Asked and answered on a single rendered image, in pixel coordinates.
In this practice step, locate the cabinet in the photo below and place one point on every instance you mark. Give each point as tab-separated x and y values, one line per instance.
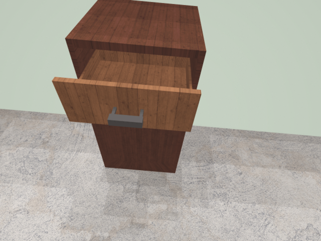
146	28

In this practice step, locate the drawer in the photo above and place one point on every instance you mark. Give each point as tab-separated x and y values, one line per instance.
161	85

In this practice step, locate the handle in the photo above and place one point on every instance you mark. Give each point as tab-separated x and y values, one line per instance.
125	120

